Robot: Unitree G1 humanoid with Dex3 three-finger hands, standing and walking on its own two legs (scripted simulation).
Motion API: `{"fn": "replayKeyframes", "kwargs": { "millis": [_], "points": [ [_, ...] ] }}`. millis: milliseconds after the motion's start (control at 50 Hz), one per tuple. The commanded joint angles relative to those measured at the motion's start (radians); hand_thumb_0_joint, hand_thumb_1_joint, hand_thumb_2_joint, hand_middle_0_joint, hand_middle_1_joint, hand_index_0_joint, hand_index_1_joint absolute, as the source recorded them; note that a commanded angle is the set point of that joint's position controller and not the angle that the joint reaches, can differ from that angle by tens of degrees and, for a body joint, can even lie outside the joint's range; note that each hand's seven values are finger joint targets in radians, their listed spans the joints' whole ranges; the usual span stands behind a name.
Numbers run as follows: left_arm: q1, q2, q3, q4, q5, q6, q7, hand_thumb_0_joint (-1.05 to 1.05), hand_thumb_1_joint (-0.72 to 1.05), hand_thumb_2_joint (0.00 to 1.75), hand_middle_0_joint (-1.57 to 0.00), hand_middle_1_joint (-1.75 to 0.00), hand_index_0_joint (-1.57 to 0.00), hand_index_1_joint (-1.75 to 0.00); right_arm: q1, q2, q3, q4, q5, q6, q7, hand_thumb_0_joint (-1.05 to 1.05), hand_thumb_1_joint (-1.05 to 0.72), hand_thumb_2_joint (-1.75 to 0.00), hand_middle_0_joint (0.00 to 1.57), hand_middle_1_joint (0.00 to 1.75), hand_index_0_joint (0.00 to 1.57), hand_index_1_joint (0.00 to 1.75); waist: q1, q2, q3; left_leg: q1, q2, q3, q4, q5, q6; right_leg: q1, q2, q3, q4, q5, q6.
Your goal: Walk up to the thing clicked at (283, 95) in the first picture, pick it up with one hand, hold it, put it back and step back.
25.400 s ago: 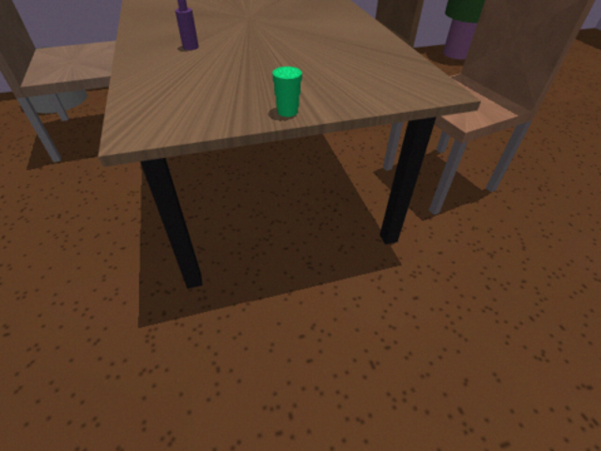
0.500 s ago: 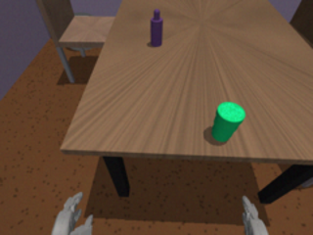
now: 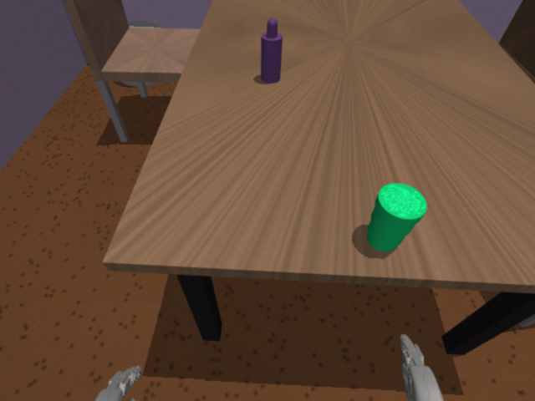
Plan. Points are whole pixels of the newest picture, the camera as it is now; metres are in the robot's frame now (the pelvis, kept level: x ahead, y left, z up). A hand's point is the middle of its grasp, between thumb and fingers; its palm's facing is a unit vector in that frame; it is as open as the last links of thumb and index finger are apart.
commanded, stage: home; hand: right
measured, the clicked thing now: (391, 221) +0.42 -0.22 +0.01
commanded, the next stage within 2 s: stand in 1.88 s
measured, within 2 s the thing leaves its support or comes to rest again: neither
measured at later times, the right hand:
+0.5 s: hand out of the picture +0.02 -0.28 -0.15, palm faces -0.07 +0.92 -0.37, open 17.4 cm
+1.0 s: hand out of the picture +0.01 -0.28 -0.15, palm faces -0.07 +0.93 -0.36, open 17.5 cm
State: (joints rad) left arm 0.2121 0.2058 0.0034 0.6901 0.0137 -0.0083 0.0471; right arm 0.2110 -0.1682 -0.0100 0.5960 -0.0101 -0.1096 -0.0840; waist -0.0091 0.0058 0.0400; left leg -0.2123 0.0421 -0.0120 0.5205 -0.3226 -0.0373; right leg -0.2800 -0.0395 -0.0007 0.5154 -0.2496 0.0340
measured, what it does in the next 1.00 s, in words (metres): stands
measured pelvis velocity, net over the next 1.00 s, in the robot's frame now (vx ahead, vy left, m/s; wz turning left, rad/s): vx -0.04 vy -0.02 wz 0.01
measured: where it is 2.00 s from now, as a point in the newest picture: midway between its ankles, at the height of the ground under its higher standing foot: outside the picture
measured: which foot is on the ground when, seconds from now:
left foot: down 0.00-1.00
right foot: down 0.00-1.00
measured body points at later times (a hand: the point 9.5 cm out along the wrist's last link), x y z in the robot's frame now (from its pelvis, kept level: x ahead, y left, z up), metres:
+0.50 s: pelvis -0.03 -0.01 +0.01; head -0.04 -0.01 +0.46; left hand +0.03 +0.29 -0.12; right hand +0.03 -0.32 -0.12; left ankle -0.03 +0.14 -0.73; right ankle +0.01 -0.14 -0.73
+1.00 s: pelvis -0.04 -0.02 +0.01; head -0.04 -0.01 +0.46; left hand +0.02 +0.29 -0.13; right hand +0.01 -0.32 -0.12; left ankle -0.03 +0.14 -0.73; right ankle +0.01 -0.14 -0.73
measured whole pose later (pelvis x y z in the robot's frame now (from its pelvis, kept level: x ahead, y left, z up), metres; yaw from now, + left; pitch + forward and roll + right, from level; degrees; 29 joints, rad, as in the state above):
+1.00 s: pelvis -0.04 -0.02 +0.01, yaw +0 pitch -3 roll +0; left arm 0.16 0.36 -0.01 1.13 0.02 0.00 -0.02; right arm 0.21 -0.37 0.02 1.09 -0.02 -0.01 0.01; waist 0.00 0.00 0.03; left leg -0.14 0.06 -0.03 0.41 -0.22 -0.05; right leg -0.20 -0.02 -0.02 0.40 -0.15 0.01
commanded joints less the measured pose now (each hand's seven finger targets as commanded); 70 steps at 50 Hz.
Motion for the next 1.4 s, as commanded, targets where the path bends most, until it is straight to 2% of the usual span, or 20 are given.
{"fn": "replayKeyframes", "kwargs": {
  "millis": [0, 20, 80, 160, 180, 240, 280, 300, 360, 420, 600, 720, 800, 820, 920, 1000, 1040, 1220, 1320, 1380],
  "points": [
    [-0.012, 0.281, 0.082, -0.022, 0.039, -0.035, -0.022, 0.00, 0.90, 0.90, -0.20, -0.30, -0.20, -0.30, 0.060, -0.366, -0.097, 0.036, -0.034, 0.024, 0.024, 0.00, 0.53, -0.06, 0.05, 0.06, 0.05, 0.06, 0.004, -0.054, -0.237, 0.060, 0.069, -0.002, 0.017, 0.529, 0.059, 0.153, -0.060, 0.020, 0.038, 0.481, -0.068],
    [-0.018, 0.277, 0.081, -0.017, 0.034, -0.034, -0.026, 0.00, 0.90, 0.90, -0.20, -0.30, -0.20, -0.30, 0.056, -0.345, -0.089, 0.039, -0.026, 0.025, 0.031, 0.00, 0.55, -0.05, 0.05, 0.05, 0.05, 0.05, 0.004, -0.037, -0.255, 0.070, 0.071, -0.009, 0.020, 0.582, 0.056, 0.166, -0.064, 0.019, 0.054, 0.498, -0.068],
    [-0.054, 0.280, 0.063, 0.040, 0.019, -0.029, -0.040, 0.00, 0.90, 0.90, -0.20, -0.30, -0.20, -0.30, -0.016, -0.318, -0.052, 0.091, -0.017, 0.032, 0.051, 0.00, 0.57, -0.04, 0.05, 0.05, 0.05, 0.05, 0.014, -0.011, -0.132, 0.005, 0.063, -0.016, -0.044, 0.349, 0.063, 0.097, -0.061, 0.020, -0.004, 0.283, -0.061],
    [-0.081, 0.294, 0.052, 0.101, 0.015, -0.020, -0.046, 0.00, 0.90, 0.90, -0.20, -0.30, -0.20, -0.30, -0.040, -0.352, -0.040, 0.172, -0.020, 0.040, 0.063, 0.00, 0.55, -0.05, 0.05, 0.05, 0.05, 0.05, 0.021, 0.027, -0.055, -0.035, 0.073, -0.044, -0.097, 0.317, 0.066, 0.106, -0.061, 0.030, -0.030, 0.229, -0.060],
    [-0.079, 0.300, 0.049, 0.119, 0.014, -0.017, -0.048, 0.00, 0.90, 0.90, -0.20, -0.30, -0.20, -0.30, -0.050, -0.359, -0.037, 0.191, -0.020, 0.043, 0.065, 0.00, 0.55, -0.05, 0.05, 0.05, 0.05, 0.05, 0.025, 0.036, -0.022, -0.039, 0.072, -0.052, -0.118, 0.261, 0.063, 0.080, -0.057, 0.034, -0.052, 0.171, -0.058],
    [-0.102, 0.316, 0.042, 0.167, 0.014, -0.012, -0.051, 0.00, 0.90, 0.90, -0.20, -0.30, -0.20, -0.30, -0.062, -0.382, -0.032, 0.241, -0.018, 0.055, 0.069, 0.00, 0.54, -0.06, 0.05, 0.05, 0.05, 0.05, 0.022, 0.038, 0.002, -0.068, 0.075, -0.070, -0.163, 0.158, 0.062, 0.108, -0.053, 0.039, -0.085, 0.095, -0.058],
    [-0.090, 0.335, 0.041, 0.202, 0.014, -0.013, -0.053, 0.00, 0.90, 0.90, -0.20, -0.30, -0.20, -0.30, -0.072, -0.397, -0.032, 0.270, -0.016, 0.059, 0.071, 0.00, 0.54, -0.06, 0.05, 0.05, 0.05, 0.05, 0.021, 0.009, -0.040, -0.021, 0.070, -0.066, -0.160, 0.150, 0.060, 0.127, -0.059, 0.049, -0.109, 0.095, -0.063],
    [-0.097, 0.340, 0.036, 0.217, 0.012, -0.013, -0.053, 0.00, 0.90, 0.90, -0.20, -0.30, -0.20, -0.30, -0.074, -0.397, -0.026, 0.285, -0.015, 0.064, 0.073, 0.00, 0.55, -0.05, 0.05, 0.05, 0.05, 0.05, 0.021, 0.008, -0.010, -0.036, 0.067, -0.068, -0.174, 0.110, 0.057, 0.113, -0.059, 0.055, -0.132, 0.058, -0.060],
    [-0.102, 0.368, 0.035, 0.256, 0.011, -0.016, -0.053, 0.00, 0.90, 0.90, -0.20, -0.30, -0.20, -0.30, -0.067, -0.416, -0.022, 0.325, -0.013, 0.068, 0.076, 0.00, 0.55, -0.05, 0.05, 0.05, 0.05, 0.05, 0.016, -0.005, -0.043, -0.001, 0.067, -0.065, -0.183, 0.107, 0.060, 0.139, -0.068, 0.066, -0.153, 0.061, -0.061],
    [-0.107, 0.387, 0.032, 0.289, 0.010, -0.010, -0.054, 0.00, 0.90, 0.90, -0.20, -0.30, -0.20, -0.30, -0.060, -0.430, -0.017, 0.357, -0.013, 0.075, 0.077, 0.00, 0.57, -0.04, 0.05, 0.05, 0.05, 0.05, 0.015, -0.003, 0.012, -0.024, 0.061, -0.069, -0.212, 0.000, 0.061, 0.099, -0.066, 0.081, -0.194, -0.048, -0.057],
    [-0.097, 0.396, 0.027, 0.350, 0.005, -0.014, -0.055, 0.00, 0.90, 0.90, -0.20, -0.30, -0.20, -0.30, -0.037, -0.427, -0.006, 0.408, -0.010, 0.078, 0.081, 0.00, 0.58, -0.03, 0.05, 0.05, 0.05, 0.05, 0.015, -0.028, 0.004, 0.013, 0.061, -0.069, -0.208, 0.034, 0.061, 0.085, -0.077, 0.101, -0.230, -0.061, -0.060],
    [-0.108, 0.393, 0.031, 0.362, 0.004, -0.007, -0.054, 0.00, 0.90, 0.90, -0.20, -0.30, -0.20, -0.30, -0.018, -0.422, -0.008, 0.422, -0.011, 0.086, 0.081, 0.00, 0.56, -0.04, 0.05, 0.05, 0.05, 0.05, 0.012, -0.029, 0.035, -0.023, 0.054, -0.066, -0.215, -0.050, 0.062, 0.054, -0.075, 0.112, -0.253, -0.163, -0.059],
    [-0.102, 0.390, 0.033, 0.371, 0.001, -0.009, -0.054, 0.00, 0.90, 0.90, -0.20, -0.30, -0.20, -0.30, -0.027, -0.416, -0.008, 0.422, -0.009, 0.086, 0.083, 0.00, 0.56, -0.04, 0.05, 0.05, 0.05, 0.05, 0.017, -0.031, 0.026, -0.033, 0.055, -0.069, -0.213, -0.043, 0.064, 0.064, -0.078, 0.117, -0.254, -0.161, -0.057],
    [-0.106, 0.387, 0.032, 0.368, 0.002, -0.012, -0.054, 0.00, 0.90, 0.90, -0.20, -0.30, -0.20, -0.30, -0.029, -0.414, -0.010, 0.420, -0.008, 0.085, 0.082, 0.00, 0.57, -0.04, 0.05, 0.05, 0.05, 0.05, 0.014, -0.029, -0.001, -0.007, 0.061, -0.065, -0.206, 0.008, 0.066, 0.077, -0.083, 0.118, -0.248, -0.119, -0.061],
    [-0.113, 0.383, 0.033, 0.379, -0.001, -0.015, -0.052, 0.00, 0.90, 0.90, -0.20, -0.30, -0.20, -0.30, -0.046, -0.417, -0.010, 0.424, -0.006, 0.082, 0.079, 0.00, 0.56, -0.04, 0.05, 0.05, 0.05, 0.05, 0.017, -0.022, -0.015, -0.004, 0.072, -0.072, -0.209, 0.065, 0.063, 0.111, -0.083, 0.104, -0.228, -0.023, -0.056],
    [-0.117, 0.380, 0.033, 0.382, -0.001, -0.009, -0.053, 0.00, 0.90, 0.90, -0.20, -0.30, -0.20, -0.30, -0.043, -0.423, -0.011, 0.431, -0.006, 0.083, 0.079, 0.00, 0.56, -0.05, 0.05, 0.05, 0.05, 0.05, 0.018, -0.005, 0.019, -0.032, 0.068, -0.074, -0.227, 0.006, 0.059, 0.096, -0.074, 0.098, -0.227, -0.068, -0.055],
    [-0.111, 0.370, 0.030, 0.383, -0.002, -0.011, -0.054, 0.00, 0.90, 0.90, -0.20, -0.30, -0.20, -0.30, -0.053, -0.425, -0.011, 0.431, -0.005, 0.079, 0.077, 0.00, 0.53, -0.06, 0.05, 0.05, 0.05, 0.05, 0.020, 0.016, -0.023, -0.019, 0.085, -0.081, -0.230, 0.081, 0.063, 0.145, -0.077, 0.085, -0.199, 0.046, -0.057],
    [-0.119, 0.357, 0.024, 0.396, -0.005, -0.014, -0.051, 0.00, 0.90, 0.90, -0.20, -0.30, -0.20, -0.30, -0.080, -0.429, -0.011, 0.441, 0.000, 0.075, 0.071, 0.00, 0.53, -0.06, 0.05, 0.06, 0.05, 0.06, 0.019, 0.020, -0.067, 0.048, 0.091, -0.069, -0.210, 0.249, 0.054, 0.194, -0.088, 0.070, -0.182, 0.238, -0.050],
    [-0.131, 0.364, 0.026, 0.401, -0.004, -0.011, -0.048, 0.00, 0.90, 0.90, -0.20, -0.30, -0.20, -0.30, -0.086, -0.425, -0.013, 0.446, 0.000, 0.077, 0.069, 0.00, 0.53, -0.06, 0.05, 0.06, 0.05, 0.06, 0.015, 0.002, -0.057, 0.065, 0.092, -0.067, -0.218, 0.277, 0.048, 0.185, -0.086, 0.063, -0.183, 0.245, -0.047],
    [-0.135, 0.360, 0.026, 0.404, -0.004, -0.009, -0.047, 0.00, 0.90, 0.90, -0.20, -0.30, -0.20, -0.30, -0.092, -0.419, -0.013, 0.451, -0.002, 0.082, 0.070, 0.00, 0.52, -0.07, 0.05, 0.06, 0.05, 0.06, 0.017, -0.008, -0.033, 0.054, 0.086, -0.063, -0.228, 0.218, 0.050, 0.173, -0.086, 0.065, -0.204, 0.196, -0.046]
  ]
}}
